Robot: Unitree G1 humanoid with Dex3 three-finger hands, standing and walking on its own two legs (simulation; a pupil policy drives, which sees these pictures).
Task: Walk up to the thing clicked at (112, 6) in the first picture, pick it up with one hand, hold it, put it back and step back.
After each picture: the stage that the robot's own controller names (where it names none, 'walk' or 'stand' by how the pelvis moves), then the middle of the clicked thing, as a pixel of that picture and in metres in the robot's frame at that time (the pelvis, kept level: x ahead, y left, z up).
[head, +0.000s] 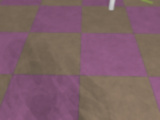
stand; (112, 1) +2.22 -0.43 -0.65
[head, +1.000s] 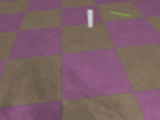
walk; (90, 18) +2.11 +0.04 -0.63
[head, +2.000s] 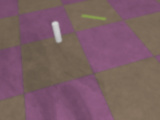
walk; (57, 32) +1.43 +0.39 -0.65
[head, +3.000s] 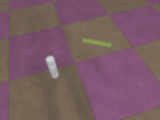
walk; (52, 67) +0.93 +0.35 -0.65
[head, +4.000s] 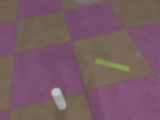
walk; (59, 99) +0.59 +0.28 -0.64
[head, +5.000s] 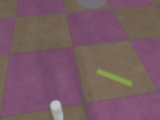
stand; (57, 112) +0.48 +0.19 -0.63
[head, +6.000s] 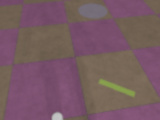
stand; out of the picture +0.44 +0.19 -0.65
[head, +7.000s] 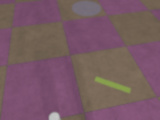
stand; out of the picture +0.43 +0.21 -0.66
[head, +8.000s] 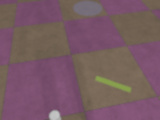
stand; out of the picture +0.45 +0.21 -0.66
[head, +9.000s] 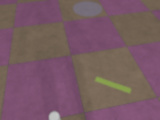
stand; out of the picture +0.44 +0.21 -0.66
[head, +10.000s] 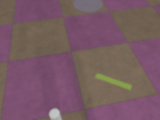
go down; out of the picture +0.44 +0.21 -0.66
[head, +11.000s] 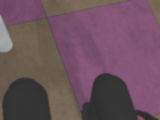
go down; out of the picture +0.50 +0.28 -0.24
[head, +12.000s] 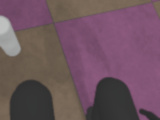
approach; (7, 39) +0.49 +0.28 -0.25
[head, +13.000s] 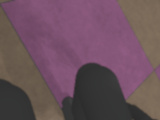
close in; out of the picture +0.47 +0.33 -0.16
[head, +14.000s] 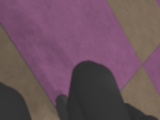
close; out of the picture +0.47 +0.33 -0.16
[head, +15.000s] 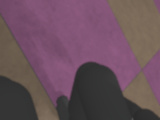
lift; out of the picture +0.42 +0.31 -0.16
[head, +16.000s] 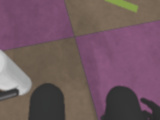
lift; (9, 77) +0.31 +0.25 -0.01
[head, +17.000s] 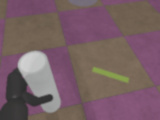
hold; (44, 86) +0.31 +0.14 +0.06
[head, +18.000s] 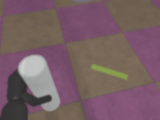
hold; (43, 87) +0.32 +0.14 +0.03
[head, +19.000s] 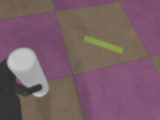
crouch; (32, 76) +0.36 +0.17 -0.03
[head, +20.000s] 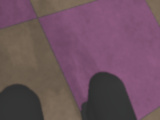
lower; out of the picture +0.49 +0.27 -0.06
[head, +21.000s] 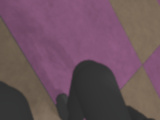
lower; out of the picture +0.44 +0.32 -0.16
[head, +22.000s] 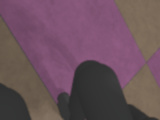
lower; out of the picture +0.44 +0.32 -0.16
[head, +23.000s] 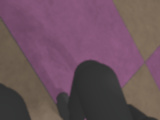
lower; out of the picture +0.44 +0.33 -0.16
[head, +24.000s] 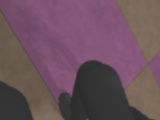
lower; out of the picture +0.43 +0.33 -0.16
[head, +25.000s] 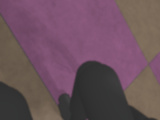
open; out of the picture +0.45 +0.30 -0.16
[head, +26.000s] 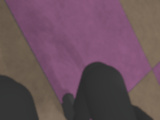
stand; out of the picture +0.43 +0.30 -0.17
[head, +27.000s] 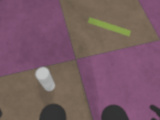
walk; (46, 80) +0.45 +0.21 -0.44
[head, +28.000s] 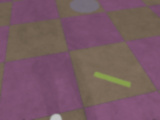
stand; out of the picture +0.42 +0.19 -0.60
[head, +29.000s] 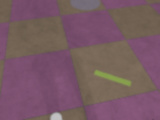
stand; out of the picture +0.41 +0.18 -0.60
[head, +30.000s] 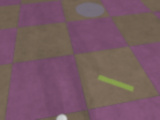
stand; out of the picture +0.43 +0.17 -0.65
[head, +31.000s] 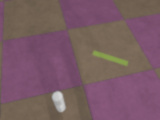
walk; (59, 102) +0.47 +0.18 -0.63
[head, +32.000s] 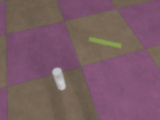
walk; (59, 79) +0.68 +0.24 -0.63
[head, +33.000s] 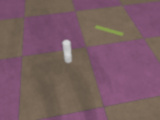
stand; (67, 52) +1.04 +0.18 -0.63
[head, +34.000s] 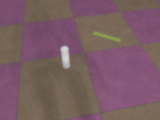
stand; (65, 57) +1.03 +0.20 -0.64
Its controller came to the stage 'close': yes
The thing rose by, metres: 0.67
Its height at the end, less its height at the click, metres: +0.00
